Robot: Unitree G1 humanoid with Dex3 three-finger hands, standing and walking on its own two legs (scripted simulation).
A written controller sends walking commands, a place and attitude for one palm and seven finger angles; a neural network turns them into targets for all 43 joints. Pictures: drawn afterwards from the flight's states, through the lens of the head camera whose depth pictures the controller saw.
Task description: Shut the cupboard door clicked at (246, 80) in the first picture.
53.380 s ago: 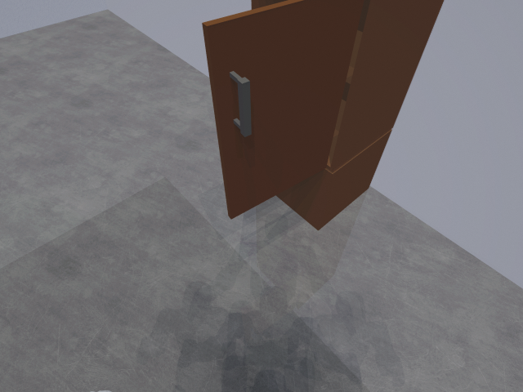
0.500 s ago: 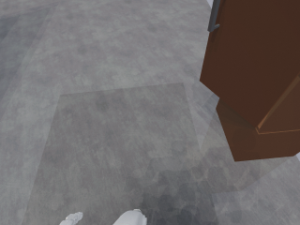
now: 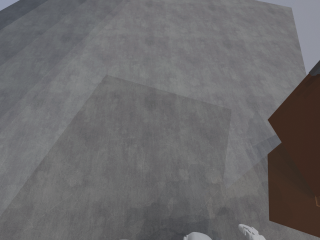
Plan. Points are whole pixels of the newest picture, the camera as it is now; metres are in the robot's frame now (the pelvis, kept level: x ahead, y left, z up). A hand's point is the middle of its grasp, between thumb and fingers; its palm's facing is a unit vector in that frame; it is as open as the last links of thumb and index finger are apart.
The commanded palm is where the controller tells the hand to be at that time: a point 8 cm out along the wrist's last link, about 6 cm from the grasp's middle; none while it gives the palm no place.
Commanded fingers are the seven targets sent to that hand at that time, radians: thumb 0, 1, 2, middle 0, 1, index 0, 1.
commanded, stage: walk to a spot facing it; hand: left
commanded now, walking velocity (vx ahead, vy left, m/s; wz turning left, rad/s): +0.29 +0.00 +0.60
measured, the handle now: out of the picture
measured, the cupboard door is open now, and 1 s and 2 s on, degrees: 28 28 28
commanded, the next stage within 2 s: turn to face it in 0.94 s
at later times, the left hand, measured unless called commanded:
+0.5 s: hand out of the picture +0.11 +0.16 -0.14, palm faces +0.31 -0.92 -0.24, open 7.4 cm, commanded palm none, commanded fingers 0.00 0.90 0.90 -0.20 -0.30 -0.20 -0.30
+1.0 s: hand (52, 199) +0.22 +0.33 -0.16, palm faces +0.59 -0.78 -0.20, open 7.4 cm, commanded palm none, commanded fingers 0.00 0.90 0.90 -0.20 -0.30 -0.20 -0.30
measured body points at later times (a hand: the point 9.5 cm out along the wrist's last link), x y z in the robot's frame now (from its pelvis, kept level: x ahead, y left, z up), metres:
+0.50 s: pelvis +0.12 -0.03 +0.01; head +0.15 -0.04 +0.46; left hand +0.09 +0.21 -0.12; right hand +0.21 -0.28 -0.14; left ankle +0.08 +0.11 -0.64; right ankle +0.10 -0.15 -0.73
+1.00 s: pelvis +0.26 +0.11 +0.01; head +0.27 +0.15 +0.46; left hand +0.19 +0.37 -0.14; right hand +0.46 -0.05 -0.12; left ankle +0.24 +0.14 -0.73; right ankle +0.41 -0.02 -0.64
